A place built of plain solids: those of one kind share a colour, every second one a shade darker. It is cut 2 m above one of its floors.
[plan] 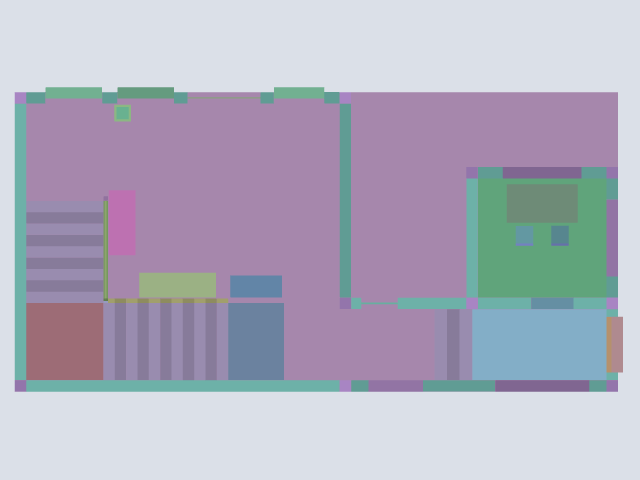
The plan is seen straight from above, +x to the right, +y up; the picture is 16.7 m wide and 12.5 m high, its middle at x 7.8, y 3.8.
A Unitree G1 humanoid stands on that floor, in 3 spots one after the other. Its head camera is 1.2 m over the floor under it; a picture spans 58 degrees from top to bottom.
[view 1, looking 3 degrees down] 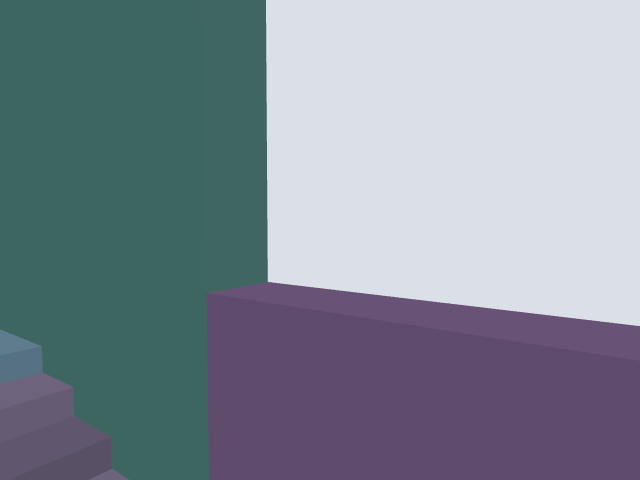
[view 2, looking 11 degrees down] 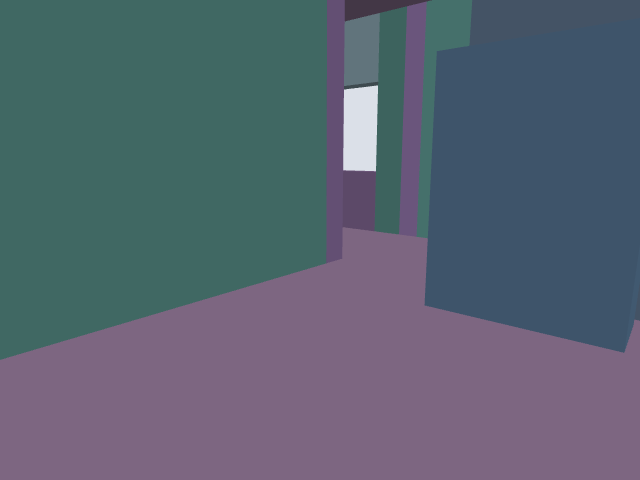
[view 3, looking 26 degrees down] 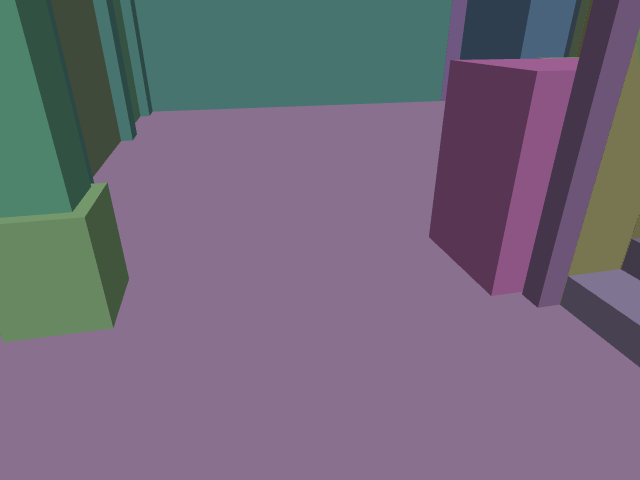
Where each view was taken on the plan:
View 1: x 9.35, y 1.07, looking -54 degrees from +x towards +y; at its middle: nothing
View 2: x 5.30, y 6.00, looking -50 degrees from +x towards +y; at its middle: wall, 4.77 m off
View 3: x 0.72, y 6.34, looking -13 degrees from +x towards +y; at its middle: floor_slab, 2.74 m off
